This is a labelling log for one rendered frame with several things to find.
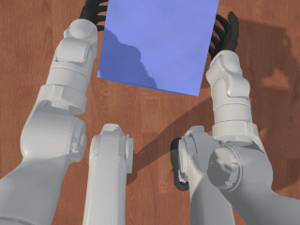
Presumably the robot right upper arm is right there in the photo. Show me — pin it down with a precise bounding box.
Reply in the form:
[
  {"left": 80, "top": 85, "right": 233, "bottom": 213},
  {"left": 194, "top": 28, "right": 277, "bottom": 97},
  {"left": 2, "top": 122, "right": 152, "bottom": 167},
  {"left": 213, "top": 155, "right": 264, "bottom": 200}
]
[{"left": 206, "top": 144, "right": 300, "bottom": 225}]

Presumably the robot right foot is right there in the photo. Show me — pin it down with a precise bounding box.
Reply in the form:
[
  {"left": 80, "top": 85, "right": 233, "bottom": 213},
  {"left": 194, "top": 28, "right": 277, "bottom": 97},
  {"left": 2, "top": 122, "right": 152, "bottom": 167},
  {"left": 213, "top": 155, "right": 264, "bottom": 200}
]
[{"left": 170, "top": 137, "right": 189, "bottom": 191}]

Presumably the right robot hand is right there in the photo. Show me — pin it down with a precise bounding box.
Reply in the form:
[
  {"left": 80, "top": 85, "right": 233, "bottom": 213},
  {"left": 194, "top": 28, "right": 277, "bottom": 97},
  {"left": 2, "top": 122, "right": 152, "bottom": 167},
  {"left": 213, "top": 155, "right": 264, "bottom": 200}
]
[{"left": 208, "top": 11, "right": 239, "bottom": 61}]

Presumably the carton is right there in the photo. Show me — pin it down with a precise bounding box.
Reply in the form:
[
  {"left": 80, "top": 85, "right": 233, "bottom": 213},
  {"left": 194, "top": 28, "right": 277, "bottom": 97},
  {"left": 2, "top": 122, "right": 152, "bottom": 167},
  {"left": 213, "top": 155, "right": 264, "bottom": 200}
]
[{"left": 97, "top": 0, "right": 219, "bottom": 97}]

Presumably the left robot hand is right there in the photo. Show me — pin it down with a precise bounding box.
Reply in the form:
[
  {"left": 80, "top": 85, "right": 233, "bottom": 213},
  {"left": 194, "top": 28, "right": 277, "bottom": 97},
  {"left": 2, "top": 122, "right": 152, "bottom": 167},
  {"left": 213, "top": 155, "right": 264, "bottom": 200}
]
[{"left": 79, "top": 0, "right": 109, "bottom": 31}]

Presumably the robot right forearm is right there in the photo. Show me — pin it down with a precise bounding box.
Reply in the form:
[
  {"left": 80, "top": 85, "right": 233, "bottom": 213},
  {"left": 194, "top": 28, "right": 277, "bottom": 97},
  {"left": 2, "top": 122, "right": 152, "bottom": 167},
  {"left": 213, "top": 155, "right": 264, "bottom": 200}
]
[{"left": 205, "top": 50, "right": 268, "bottom": 158}]

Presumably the robot left thigh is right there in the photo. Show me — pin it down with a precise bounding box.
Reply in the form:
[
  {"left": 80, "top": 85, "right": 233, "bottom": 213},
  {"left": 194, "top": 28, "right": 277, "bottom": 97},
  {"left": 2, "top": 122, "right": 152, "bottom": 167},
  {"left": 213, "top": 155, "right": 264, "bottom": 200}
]
[{"left": 82, "top": 130, "right": 133, "bottom": 225}]

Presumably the robot left upper arm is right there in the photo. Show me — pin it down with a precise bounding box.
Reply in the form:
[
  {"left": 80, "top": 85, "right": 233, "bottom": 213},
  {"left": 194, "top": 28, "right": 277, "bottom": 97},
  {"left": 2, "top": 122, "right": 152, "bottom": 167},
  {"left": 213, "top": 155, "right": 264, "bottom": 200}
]
[{"left": 0, "top": 112, "right": 87, "bottom": 225}]

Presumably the robot left forearm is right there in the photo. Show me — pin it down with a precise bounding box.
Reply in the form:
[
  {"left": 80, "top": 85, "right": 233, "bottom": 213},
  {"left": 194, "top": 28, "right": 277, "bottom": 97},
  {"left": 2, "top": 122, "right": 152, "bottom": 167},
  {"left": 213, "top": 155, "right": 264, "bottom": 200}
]
[{"left": 20, "top": 19, "right": 98, "bottom": 155}]

